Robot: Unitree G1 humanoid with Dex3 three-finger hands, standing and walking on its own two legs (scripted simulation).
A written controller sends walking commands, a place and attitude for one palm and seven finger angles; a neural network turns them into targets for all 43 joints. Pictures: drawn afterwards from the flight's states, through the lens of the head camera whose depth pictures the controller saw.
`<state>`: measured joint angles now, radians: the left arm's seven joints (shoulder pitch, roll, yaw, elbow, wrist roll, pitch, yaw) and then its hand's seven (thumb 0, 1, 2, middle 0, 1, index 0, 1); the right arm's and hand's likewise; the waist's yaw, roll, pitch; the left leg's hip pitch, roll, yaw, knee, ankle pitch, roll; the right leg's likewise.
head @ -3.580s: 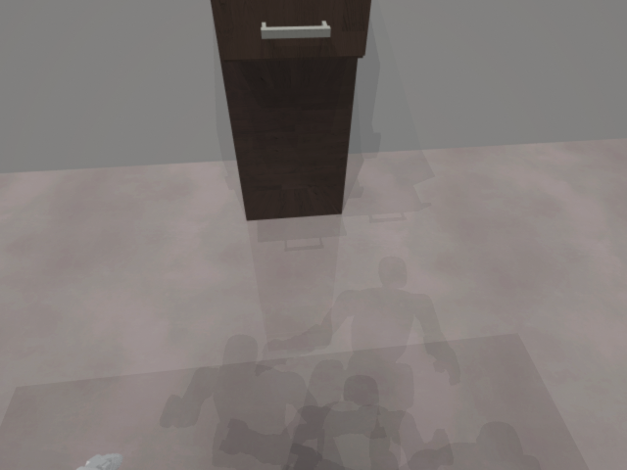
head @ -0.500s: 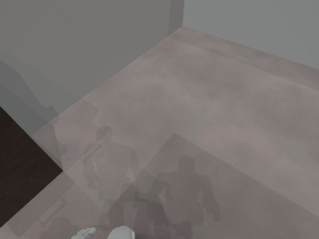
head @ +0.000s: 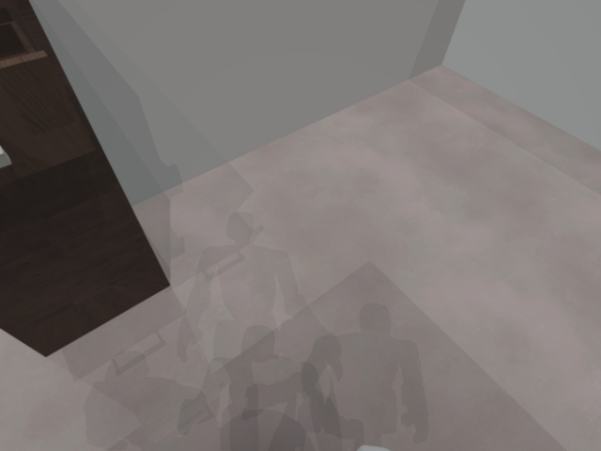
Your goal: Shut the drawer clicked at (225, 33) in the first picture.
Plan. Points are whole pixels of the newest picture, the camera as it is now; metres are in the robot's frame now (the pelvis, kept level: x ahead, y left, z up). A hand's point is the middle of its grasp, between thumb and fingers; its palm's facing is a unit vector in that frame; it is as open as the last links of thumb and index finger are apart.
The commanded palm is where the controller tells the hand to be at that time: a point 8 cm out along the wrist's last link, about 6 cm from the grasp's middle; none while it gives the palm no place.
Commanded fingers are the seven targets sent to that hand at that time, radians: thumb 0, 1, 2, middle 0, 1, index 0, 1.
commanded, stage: turn to face it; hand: left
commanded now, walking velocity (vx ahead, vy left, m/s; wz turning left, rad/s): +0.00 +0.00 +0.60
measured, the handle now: out of the picture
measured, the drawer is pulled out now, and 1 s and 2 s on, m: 0.18 0.18 0.18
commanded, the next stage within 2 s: take the last steps up to it in 1.02 s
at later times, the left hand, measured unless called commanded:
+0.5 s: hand out of the picture -0.03 +0.18 -0.17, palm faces +0.35 -0.90 -0.25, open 7.4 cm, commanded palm none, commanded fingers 0.00 0.90 0.90 -0.20 -0.30 -0.20 -0.30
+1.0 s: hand out of the picture -0.07 +0.20 -0.16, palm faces +0.53 -0.81 -0.26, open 7.4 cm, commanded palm none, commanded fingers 0.00 0.90 0.90 -0.20 -0.30 -0.20 -0.30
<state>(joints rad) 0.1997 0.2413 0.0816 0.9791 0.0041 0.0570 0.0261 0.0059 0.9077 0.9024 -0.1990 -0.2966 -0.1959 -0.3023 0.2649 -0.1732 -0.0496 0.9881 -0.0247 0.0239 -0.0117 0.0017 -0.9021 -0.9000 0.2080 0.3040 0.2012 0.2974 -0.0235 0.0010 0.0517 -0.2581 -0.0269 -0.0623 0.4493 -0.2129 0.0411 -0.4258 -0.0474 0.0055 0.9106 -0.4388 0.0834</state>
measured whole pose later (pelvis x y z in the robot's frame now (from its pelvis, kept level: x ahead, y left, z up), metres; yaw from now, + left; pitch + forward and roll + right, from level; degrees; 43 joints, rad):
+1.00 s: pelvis -0.04 -0.02 -0.01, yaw +31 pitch -1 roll +1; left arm 0.19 0.21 0.04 0.92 0.00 0.04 0.02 0.00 0.91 0.90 -0.20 -0.30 -0.20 -0.30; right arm 0.21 -0.19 -0.04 0.96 -0.02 0.04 0.00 0.00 -0.90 -0.90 0.21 0.30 0.20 0.30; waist -0.02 0.01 0.05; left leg -0.25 -0.04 -0.03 0.50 -0.25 0.03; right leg -0.31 -0.04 -0.04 0.68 -0.36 0.07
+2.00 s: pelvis +0.13 +0.03 -0.02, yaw +36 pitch -1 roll +0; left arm 0.16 0.16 0.05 1.03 0.01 -0.06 0.00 0.00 0.91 0.90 -0.20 -0.30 -0.20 -0.30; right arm 0.37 -0.16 -0.06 1.15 -0.02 0.00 -0.01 0.01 -0.90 -0.90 0.21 0.30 0.20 0.30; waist -0.03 0.04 0.06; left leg -0.34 0.10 0.04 1.18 -0.41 0.01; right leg -0.33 -0.04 -0.17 0.58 -0.23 -0.06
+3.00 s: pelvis +0.24 +0.04 +0.00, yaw +37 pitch +0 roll +3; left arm 0.24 0.15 0.03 1.00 0.02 0.00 0.03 0.00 0.92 0.90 -0.21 -0.30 -0.20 -0.30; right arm 0.27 -0.24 -0.07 1.06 -0.02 0.07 0.00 0.00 -0.91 -0.90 0.20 0.30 0.19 0.30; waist 0.02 0.02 0.03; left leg -0.35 0.02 0.01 0.89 -0.36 -0.05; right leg -0.22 -0.06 -0.07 0.43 -0.21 -0.03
